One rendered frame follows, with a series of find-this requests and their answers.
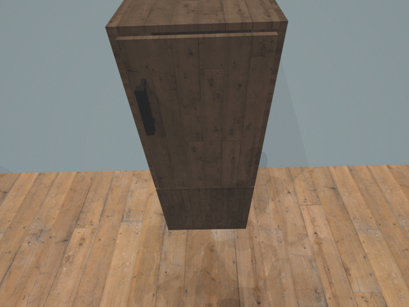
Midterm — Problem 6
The cupboard door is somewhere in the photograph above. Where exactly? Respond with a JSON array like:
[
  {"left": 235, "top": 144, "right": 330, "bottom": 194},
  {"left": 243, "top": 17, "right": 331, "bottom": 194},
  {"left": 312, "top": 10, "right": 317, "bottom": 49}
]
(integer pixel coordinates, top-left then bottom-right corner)
[{"left": 116, "top": 32, "right": 278, "bottom": 189}]

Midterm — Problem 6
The handle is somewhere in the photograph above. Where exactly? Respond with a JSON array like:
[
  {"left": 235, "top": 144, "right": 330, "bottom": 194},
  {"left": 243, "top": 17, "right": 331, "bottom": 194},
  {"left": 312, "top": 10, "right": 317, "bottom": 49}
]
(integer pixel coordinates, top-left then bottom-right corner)
[{"left": 134, "top": 78, "right": 156, "bottom": 136}]

